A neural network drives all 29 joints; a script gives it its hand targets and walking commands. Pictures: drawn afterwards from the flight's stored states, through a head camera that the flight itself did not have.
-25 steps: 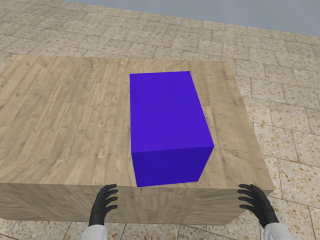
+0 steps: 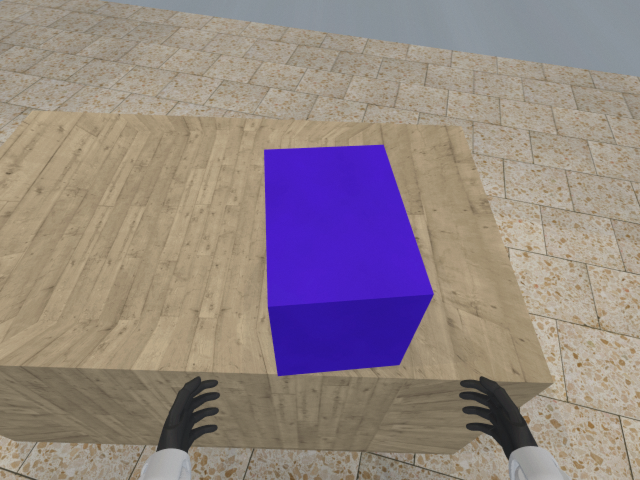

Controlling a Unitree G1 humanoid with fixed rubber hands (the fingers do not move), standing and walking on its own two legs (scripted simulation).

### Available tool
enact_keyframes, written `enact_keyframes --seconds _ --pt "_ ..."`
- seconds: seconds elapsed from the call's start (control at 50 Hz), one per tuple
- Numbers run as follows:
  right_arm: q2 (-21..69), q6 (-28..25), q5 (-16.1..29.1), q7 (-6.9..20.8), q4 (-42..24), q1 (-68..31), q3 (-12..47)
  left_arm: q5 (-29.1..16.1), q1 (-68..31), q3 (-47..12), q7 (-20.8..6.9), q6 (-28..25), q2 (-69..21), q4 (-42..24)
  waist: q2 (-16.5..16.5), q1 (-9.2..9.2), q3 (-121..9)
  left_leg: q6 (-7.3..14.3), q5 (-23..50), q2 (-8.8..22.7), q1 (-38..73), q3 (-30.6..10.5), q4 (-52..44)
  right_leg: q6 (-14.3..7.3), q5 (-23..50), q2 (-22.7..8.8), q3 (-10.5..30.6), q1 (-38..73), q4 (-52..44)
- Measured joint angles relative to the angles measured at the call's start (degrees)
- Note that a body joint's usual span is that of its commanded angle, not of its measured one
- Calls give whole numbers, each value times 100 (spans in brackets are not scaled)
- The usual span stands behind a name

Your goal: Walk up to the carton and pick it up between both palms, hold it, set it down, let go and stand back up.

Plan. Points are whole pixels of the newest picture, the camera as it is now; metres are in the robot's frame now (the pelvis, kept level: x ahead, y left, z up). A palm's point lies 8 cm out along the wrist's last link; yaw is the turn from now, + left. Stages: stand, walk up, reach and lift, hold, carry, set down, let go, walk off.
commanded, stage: set down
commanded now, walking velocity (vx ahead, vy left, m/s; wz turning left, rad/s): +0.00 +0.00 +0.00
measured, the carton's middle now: (331, 257) +0.47 +0.00 -0.07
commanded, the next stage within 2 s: let go in 0.90 s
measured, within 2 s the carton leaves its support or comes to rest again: neither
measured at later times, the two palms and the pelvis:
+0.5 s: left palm (173, 455) +0.17 +0.21 -0.08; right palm (506, 451) +0.17 -0.22 -0.08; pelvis +0.00 +0.00 +0.00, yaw +0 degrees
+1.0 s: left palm (172, 452) +0.17 +0.21 -0.08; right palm (508, 452) +0.17 -0.22 -0.09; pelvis +0.00 -0.01 +0.00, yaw +0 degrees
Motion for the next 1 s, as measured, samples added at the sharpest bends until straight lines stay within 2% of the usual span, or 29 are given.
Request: enact_keyframes --seconds 0.28,0.46,1.0 --pt "95 326 -313 -209 -170 115 0 104 0 15 -180 571 87 -79 -6 0 23 0 41 0 81 10 -85 0 -2 -1 7 36 0" --pt "224 449 -533 -338 -233 130 1 116 0 18 -307 751 191 -85 -6 0 99 0 52 0 109 12 -112 0 -4 -1 8 52 0" --pt "265 478 -707 -335 -234 131 -101 197 0 18 -305 964 270 -259 -7 0 182 0 53 -1 143 14 -140 0 -16 -1 9 69 0"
